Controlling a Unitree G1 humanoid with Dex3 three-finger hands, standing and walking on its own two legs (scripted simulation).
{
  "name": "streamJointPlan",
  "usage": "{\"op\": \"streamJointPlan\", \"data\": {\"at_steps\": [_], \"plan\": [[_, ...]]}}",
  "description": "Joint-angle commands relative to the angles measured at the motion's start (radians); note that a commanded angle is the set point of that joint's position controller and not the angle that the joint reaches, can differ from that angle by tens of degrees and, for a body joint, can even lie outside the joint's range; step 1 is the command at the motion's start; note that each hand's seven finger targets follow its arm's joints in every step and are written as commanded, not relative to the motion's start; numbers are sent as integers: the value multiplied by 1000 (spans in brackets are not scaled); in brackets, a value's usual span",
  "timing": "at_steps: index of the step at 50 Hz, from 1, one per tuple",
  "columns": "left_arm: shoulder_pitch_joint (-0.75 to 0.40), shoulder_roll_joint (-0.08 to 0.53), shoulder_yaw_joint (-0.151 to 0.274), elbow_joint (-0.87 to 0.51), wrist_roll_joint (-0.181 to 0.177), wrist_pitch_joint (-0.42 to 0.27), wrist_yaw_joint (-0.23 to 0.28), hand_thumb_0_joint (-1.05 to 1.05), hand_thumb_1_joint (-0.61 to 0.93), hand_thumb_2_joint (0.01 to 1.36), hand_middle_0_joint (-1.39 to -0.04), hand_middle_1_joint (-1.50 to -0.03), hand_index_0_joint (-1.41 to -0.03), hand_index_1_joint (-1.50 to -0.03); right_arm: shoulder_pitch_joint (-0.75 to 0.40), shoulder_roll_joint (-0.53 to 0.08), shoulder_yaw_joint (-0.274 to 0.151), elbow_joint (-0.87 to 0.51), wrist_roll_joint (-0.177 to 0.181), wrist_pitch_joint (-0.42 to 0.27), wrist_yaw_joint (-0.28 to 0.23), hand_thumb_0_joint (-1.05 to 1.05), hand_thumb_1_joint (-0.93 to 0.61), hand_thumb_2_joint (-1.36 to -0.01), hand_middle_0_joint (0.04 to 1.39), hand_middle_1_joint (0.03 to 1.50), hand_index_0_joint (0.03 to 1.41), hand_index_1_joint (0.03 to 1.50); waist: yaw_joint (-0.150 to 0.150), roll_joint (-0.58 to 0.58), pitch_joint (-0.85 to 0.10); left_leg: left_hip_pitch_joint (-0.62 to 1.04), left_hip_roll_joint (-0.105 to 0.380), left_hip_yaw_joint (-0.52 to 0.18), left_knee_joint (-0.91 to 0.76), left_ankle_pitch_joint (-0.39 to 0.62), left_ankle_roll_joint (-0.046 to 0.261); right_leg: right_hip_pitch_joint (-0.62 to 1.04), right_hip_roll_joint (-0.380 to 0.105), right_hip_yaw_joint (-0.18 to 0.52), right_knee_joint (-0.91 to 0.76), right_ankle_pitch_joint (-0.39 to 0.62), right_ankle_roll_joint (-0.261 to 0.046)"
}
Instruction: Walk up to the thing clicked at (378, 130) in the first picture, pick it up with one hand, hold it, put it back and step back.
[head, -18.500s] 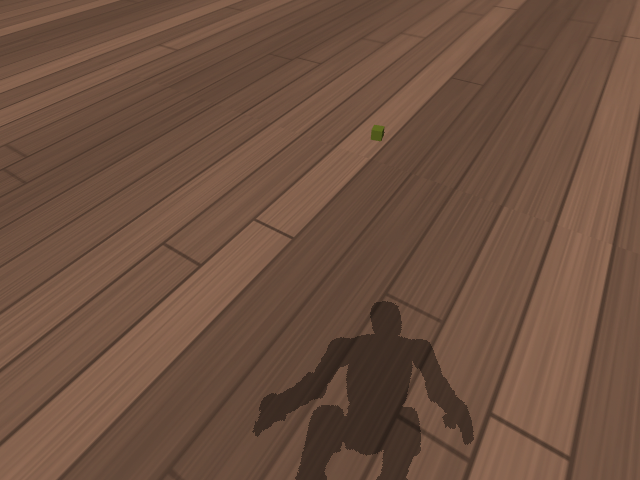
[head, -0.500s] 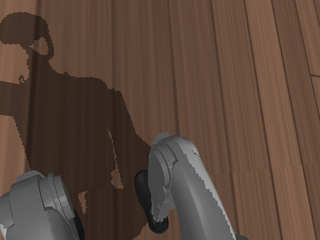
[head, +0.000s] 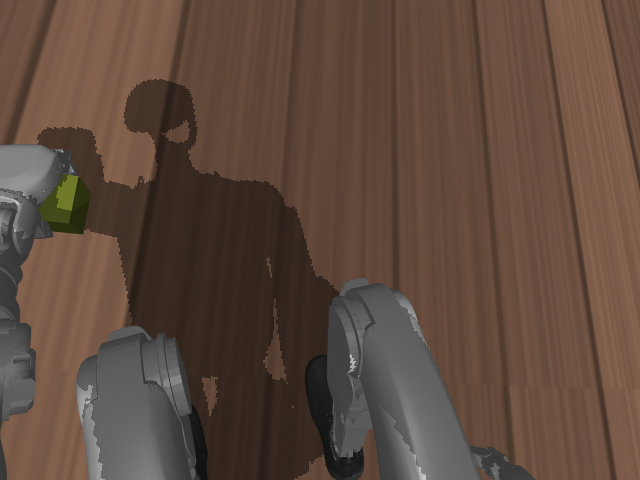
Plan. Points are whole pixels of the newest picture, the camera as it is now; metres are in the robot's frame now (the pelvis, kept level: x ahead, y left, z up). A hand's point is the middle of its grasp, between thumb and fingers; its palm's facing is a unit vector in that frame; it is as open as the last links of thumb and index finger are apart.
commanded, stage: lift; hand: left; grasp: from above
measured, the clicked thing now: (54, 203) +0.50 +0.27 -0.18
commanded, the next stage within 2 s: hold in 1.80 s
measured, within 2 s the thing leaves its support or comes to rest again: neither
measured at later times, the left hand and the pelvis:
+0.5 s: hand out of the picture +0.44 +0.29 -0.07, palm faces -0.47 -0.05 -0.88, open 8.9 cm; pelvis +0.00 +0.00 +0.05, yaw +3 degrees
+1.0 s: hand out of the picture +0.38 +0.29 +0.12, palm faces -0.43 -0.09 -0.90, open 8.9 cm; pelvis +0.00 +0.00 +0.19, yaw +6 degrees
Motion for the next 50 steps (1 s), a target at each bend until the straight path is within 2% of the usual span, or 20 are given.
{"op": "streamJointPlan", "data": {"at_steps": [1, 3, 5, 6, 7, 8, 9, 10, 16, 21, 22, 23, 30, 32, 33, 38, 42, 43, 47, 50], "plan": [[-346, 228, 27, -169, -25, 15, 17, 0, 857, 612, -1210, -426, -1206, -433, 221, -239, -90, -7, 6, 15, -21, 0, -907, -902, 199, 300, 199, 300, -19, 309, -709, 495, -22, 104, -250, 174, 27, 398, 54, -29, -254, 205, -48], [-331, 214, 21, -162, -35, 18, 5, 0, 854, 533, -1214, -503, -1235, -483, 222, -232, -92, -8, 7, 18, -24, 0, -941, -916, 198, 300, 198, 300, -19, 309, -692, 489, -23, 107, -265, 161, 26, 412, 52, -25, -262, 186, -49], [-326, 233, 35, -190, -42, 21, -9, 0, 784, 502, -1172, -462, -1186, -449, 225, -239, -97, -11, 14, 24, -33, 0, -942, -916, 198, 300, 198, 300, -2, 292, -700, 496, -27, 106, -280, 140, 28, 394, 50, -29, -276, 160, -53], [-319, 220, 29, -195, -47, 23, -19, 0, 715, 555, -1103, -382, -1106, -369, 224, -236, -99, -11, 16, 26, -35, 0, -893, -896, 200, 300, 200, 300, -2, 320, -704, 505, -27, 109, -291, 138, 26, 395, 47, -29, -271, 162, -52], [-323, 232, 37, -217, -52, 22, -26, 0, 758, 475, -1140, -462, -1162, -449, 222, -235, -104, -15, 19, 31, -37, 0, -943, -916, 198, 300, 198, 300, 8, 324, -728, 522, -26, 106, -299, 135, 25, 398, 48, -25, -275, 155, -55], [-307, 221, 33, -227, -55, 27, -34, 0, 691, 555, -1082, -382, -1082, -369, 226, -233, -107, -13, 25, 33, -40, 0, -893, -896, 200, 300, 200, 300, 17, 330, -736, 550, -27, 107, -315, 148, 24, 401, 45, -28, -276, 173, -53], [-312, 223, 35, -248, -61, 29, -40, 0, 757, 513, -1146, -462, -1161, -449, 222, -230, -112, -17, 29, 37, -42, 0, -941, -916, 198, 300, 198, 300, 20, 323, -761, 557, -26, 106, -316, 141, 26, 399, 46, -24, -280, 167, -53], [-302, 203, 29, -240, -65, 32, -45, 0, 794, 553, -1154, -458, -1167, -445, 227, -237, -115, -16, 31, 39, -45, 0, -925, -910, 199, 300, 199, 300, 15, 321, -725, 552, -30, 104, -321, 141, 24, 380, 42, -26, -284, 168, -56], [-266, 204, 41, -336, -113, 40, -103, 0, 805, 617, -1165, -483, -1173, -476, 226, -222, -140, -29, 55, 57, -59, 0, -923, -910, 199, 300, 199, 300, 47, 307, -756, 571, -33, 115, -373, 109, 32, 409, 37, -1, -334, 134, -57], [-182, 177, 35, -438, -133, 25, -143, 0, 820, 614, -1173, -487, -1182, -479, 220, -209, -166, -45, 72, 73, -74, 0, -923, -909, 199, 300, 199, 300, 83, 293, -795, 642, -28, 115, -438, 98, 32, 456, 35, 14, -375, 132, -54], [-185, 162, 29, -459, -143, 21, -149, 0, 814, 629, -1171, -494, -1178, -488, 217, -210, -170, -48, 75, 76, -77, 0, -922, -909, 199, 300, 199, 300, 76, 285, -778, 627, -30, 112, -447, 82, 33, 455, 32, 15, -385, 120, -53], [-182, 184, 42, -496, -148, 18, -152, 0, 802, 608, -1154, -499, -1165, -488, 217, -205, -173, -54, 79, 79, -81, 0, -922, -909, 199, 300, 199, 300, 87, 253, -790, 642, -28, 112, -458, 79, 36, 483, 35, 19, -404, 116, -51], [-99, 120, 18, -584, -187, 32, -175, 0, 769, 621, -1134, -490, -1138, -487, 193, -183, -187, -71, 108, 88, -108, 0, -918, -909, 199, 300, 199, 300, 105, 238, -772, 740, -20, 82, -585, 58, 35, 538, 32, 23, -475, 127, -42], [-63, 114, 20, -601, -192, 37, -183, 0, 801, 614, -1140, -514, -1151, -503, 185, -182, -191, -75, 113, 90, -118, 0, -917, -908, 199, 300, 199, 300, 116, 228, -778, 771, -22, 78, -614, 64, 36, 563, 31, 27, -497, 131, -41], [-42, 74, -6, -613, -199, 42, -192, 0, 800, 609, -1134, -525, -1149, -511, 182, -171, -190, -76, 118, 91, -120, 0, -918, -908, 200, 300, 199, 300, 113, 236, -759, 787, -20, 79, -635, 77, 34, 582, 30, 29, -514, 144, -40], [21, 90, 15, -728, -222, 64, -214, 0, 805, 638, -1142, -531, -1151, -523, 147, -162, -201, -101, 131, 98, -143, 0, -913, -907, 200, 300, 199, 300, 145, 226, -795, 905, -17, 81, -732, 84, 32, 696, 31, 40, -601, 152, -35], [82, 52, -3, -774, -245, 79, -233, 0, 791, 612, -1140, -505, -1147, -500, 129, -138, -198, -100, 138, 97, -165, 0, -911, -907, 200, 300, 199, 300, 139, 164, -751, 977, -14, 93, -796, 113, 34, 790, 33, 52, -701, 168, -30], [87, 71, 10, -795, -249, 77, -235, 0, 780, 623, -1135, -509, -1139, -506, 121, -135, -199, -101, 142, 96, -172, 0, -911, -906, 200, 300, 199, 300, 145, 178, -743, 986, -16, 100, -816, 100, 34, 812, 32, 59, -723, 156, -29], [180, 31, -8, -827, -259, 79, -237, 0, 778, 625, -1129, -511, -1132, -509, 89, -116, -193, -104, 149, 89, -193, 0, -907, -905, 200, 300, 199, 300, 156, 159, -699, 1063, -16, 102, -916, 67, 34, 912, 35, 70, -826, 129, -27], [230, 34, 10, -854, -254, 88, -230, 0, 782, 618, -1129, -519, -1133, -516, 84, -105, -190, -101, 156, 87, -208, 0, -906, -905, 200, 300, 199, 300, 174, 151, -688, 1158, -18, 107, -992, 115, 29, 1000, 32, 76, -896, 161, -28]]}}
